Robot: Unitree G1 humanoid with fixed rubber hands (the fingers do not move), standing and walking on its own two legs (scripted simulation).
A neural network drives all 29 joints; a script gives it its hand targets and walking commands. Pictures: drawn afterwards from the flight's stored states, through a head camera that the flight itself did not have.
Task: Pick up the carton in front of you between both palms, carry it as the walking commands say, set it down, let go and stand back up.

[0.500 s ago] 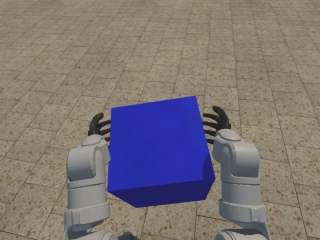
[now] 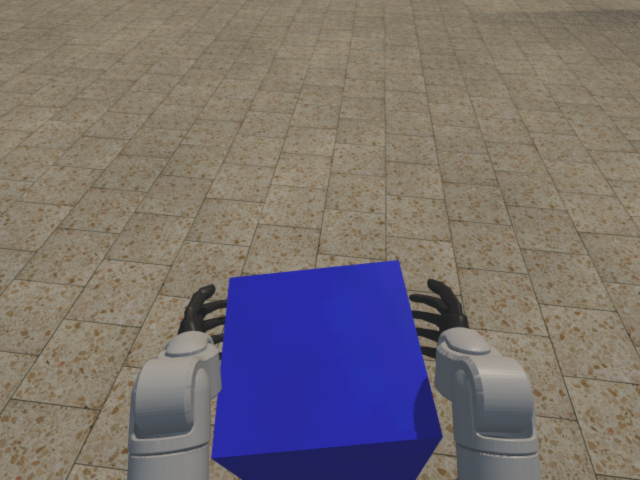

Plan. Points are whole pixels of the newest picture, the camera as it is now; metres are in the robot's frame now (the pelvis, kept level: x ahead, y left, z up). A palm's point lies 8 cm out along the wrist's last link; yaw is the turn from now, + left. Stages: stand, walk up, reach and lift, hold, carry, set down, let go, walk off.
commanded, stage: carry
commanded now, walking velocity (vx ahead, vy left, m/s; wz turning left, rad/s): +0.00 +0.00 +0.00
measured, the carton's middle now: (327, 385) +0.26 -0.01 -0.02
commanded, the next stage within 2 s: hold in 1.68 s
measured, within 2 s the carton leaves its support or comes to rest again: neither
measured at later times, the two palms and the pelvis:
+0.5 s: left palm (211, 282) +0.36 +0.15 +0.07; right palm (428, 263) +0.39 -0.14 +0.08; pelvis +0.11 -0.02 -0.01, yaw +4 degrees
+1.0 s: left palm (193, 318) +0.34 +0.17 +0.03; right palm (409, 299) +0.36 -0.12 +0.03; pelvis +0.06 +0.00 -0.01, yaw +4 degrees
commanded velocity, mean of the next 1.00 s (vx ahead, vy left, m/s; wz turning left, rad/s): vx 0.00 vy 0.00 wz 0.00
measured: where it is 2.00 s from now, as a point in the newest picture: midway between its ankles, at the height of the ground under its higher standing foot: outside the picture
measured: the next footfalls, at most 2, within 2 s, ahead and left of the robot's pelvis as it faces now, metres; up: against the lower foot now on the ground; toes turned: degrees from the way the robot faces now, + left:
right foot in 0.10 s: +0.19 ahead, -0.13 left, +0.00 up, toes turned +15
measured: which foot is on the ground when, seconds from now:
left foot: down 0.00-1.00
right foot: up 0.00-0.08, down 0.10-1.00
